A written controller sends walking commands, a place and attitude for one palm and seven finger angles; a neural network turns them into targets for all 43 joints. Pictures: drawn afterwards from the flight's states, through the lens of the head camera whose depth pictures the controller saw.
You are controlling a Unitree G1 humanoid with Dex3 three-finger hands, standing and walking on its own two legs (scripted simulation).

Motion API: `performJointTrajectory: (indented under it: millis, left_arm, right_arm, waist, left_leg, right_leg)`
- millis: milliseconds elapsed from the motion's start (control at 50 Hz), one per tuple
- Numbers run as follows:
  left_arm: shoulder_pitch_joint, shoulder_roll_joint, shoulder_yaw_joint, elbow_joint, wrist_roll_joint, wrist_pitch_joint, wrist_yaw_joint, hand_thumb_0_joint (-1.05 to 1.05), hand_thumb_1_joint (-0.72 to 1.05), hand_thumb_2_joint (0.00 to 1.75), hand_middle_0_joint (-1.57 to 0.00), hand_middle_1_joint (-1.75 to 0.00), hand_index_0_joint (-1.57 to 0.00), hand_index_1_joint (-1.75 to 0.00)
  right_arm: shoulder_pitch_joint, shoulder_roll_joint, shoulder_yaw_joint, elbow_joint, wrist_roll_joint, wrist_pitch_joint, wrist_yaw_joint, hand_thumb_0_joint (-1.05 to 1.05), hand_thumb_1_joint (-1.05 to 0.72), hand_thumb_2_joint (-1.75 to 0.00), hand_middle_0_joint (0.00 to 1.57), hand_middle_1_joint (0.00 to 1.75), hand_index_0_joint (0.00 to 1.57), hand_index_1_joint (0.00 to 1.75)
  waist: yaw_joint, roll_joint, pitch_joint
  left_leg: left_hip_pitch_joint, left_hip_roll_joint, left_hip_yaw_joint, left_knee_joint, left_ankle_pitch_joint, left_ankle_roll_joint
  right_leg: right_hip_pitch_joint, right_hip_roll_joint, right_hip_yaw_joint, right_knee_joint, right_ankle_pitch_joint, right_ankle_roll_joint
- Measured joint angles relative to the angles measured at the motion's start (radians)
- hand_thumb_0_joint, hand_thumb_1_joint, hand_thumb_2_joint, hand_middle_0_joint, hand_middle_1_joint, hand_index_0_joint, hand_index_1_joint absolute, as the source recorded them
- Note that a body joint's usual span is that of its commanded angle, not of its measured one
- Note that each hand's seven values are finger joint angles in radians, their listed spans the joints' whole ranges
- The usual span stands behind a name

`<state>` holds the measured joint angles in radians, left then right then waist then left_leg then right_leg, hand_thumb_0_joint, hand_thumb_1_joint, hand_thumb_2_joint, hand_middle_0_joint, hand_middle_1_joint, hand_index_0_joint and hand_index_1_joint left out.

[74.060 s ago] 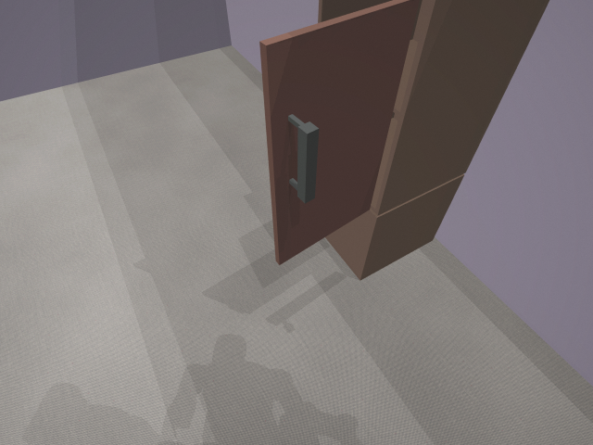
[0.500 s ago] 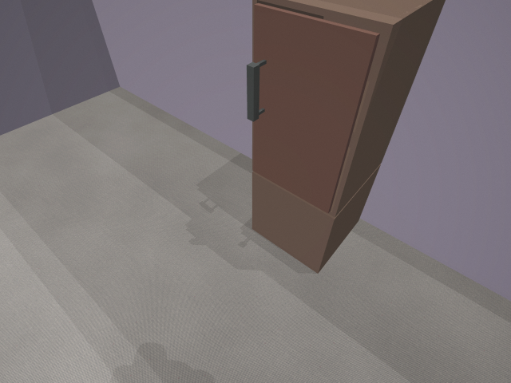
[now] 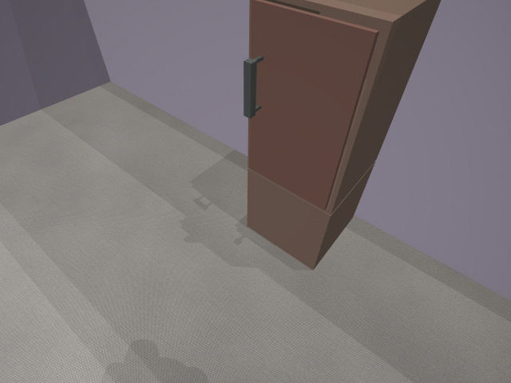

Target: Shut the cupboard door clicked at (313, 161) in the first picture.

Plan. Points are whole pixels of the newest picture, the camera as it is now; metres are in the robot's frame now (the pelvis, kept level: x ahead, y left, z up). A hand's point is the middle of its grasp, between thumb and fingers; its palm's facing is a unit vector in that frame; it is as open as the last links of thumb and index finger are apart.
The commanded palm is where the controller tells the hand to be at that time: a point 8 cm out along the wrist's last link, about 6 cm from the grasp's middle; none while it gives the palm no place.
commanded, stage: look to check the result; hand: left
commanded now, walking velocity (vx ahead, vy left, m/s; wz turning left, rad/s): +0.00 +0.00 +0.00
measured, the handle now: (254, 87) +0.91 +0.04 +0.02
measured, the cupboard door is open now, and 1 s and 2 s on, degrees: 0 0 0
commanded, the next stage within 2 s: stand and wait in 0.46 s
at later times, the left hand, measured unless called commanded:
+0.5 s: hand out of the picture -0.03 +0.16 -0.18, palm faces +0.03 -0.99 -0.15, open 7.3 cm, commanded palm none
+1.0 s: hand out of the picture +0.00 +0.17 -0.18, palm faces +0.01 -0.98 -0.18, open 7.3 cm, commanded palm none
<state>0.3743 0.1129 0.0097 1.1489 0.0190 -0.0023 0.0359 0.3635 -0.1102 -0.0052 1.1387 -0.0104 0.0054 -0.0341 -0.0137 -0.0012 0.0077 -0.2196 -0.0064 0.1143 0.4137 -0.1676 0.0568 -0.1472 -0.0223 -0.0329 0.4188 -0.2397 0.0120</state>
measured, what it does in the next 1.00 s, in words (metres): stands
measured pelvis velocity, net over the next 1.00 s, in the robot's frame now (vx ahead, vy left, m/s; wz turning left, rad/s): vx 0.02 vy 0.00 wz -0.01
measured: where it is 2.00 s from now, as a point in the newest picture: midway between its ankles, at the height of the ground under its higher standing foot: outside the picture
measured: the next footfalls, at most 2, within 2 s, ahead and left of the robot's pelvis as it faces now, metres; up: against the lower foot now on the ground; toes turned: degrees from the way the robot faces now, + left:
none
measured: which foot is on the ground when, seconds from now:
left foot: down 0.00-1.00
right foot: down 0.00-1.00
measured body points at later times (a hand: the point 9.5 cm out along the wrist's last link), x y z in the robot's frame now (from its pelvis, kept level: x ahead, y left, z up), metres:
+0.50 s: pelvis +0.01 +0.01 +0.00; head +0.01 +0.01 +0.45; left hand -0.03 +0.21 -0.16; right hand -0.01 -0.21 -0.16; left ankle +0.04 +0.08 -0.74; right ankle -0.01 -0.13 -0.74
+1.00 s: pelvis +0.02 +0.00 +0.00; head +0.03 +0.01 +0.45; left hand +0.00 +0.23 -0.16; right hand +0.01 -0.22 -0.16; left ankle +0.04 +0.08 -0.74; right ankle -0.01 -0.13 -0.74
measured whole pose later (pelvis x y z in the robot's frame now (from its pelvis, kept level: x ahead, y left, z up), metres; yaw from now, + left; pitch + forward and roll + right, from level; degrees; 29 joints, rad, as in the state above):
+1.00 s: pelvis +0.02 +0.00 +0.00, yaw +0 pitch -1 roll +0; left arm 0.32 0.15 0.01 1.15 0.02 -0.01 0.03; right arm 0.29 -0.14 0.00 1.14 -0.01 -0.01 -0.03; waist -0.01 -0.01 0.04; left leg -0.17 -0.02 0.12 0.38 -0.19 0.06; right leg -0.10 -0.03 -0.02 0.38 -0.25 0.02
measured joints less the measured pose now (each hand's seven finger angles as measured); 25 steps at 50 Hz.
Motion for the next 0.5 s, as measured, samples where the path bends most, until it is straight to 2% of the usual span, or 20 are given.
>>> performJointTrajectory:
  millis: [500]
  left_arm:
    - [-0.028,0.006,-0.006,-0.002,0.001,-0.001,-0.003,0.00,0.91,0.90,-0.20,-0.30,-0.20,-0.30]
  right_arm:
    - [-0.054,-0.014,-0.001,-0.012,0.003,-0.006,0.004,0.00,-0.91,-0.90,0.20,0.30,0.20,0.30]
  waist:
    - [0.004,-0.004,0.015]
  left_leg:
    - [0.018,-0.010,0.008,-0.017,-0.005,0.008]
  right_leg:
    - [0.016,-0.009,0.008,-0.017,-0.001,0.010]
